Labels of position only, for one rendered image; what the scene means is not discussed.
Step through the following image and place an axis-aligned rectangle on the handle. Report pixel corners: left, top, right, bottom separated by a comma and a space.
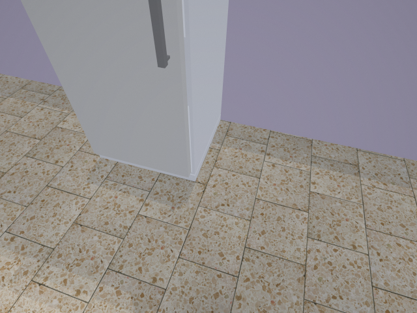
149, 0, 170, 68

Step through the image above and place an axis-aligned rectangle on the fridge door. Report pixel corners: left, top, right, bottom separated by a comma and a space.
21, 0, 191, 177

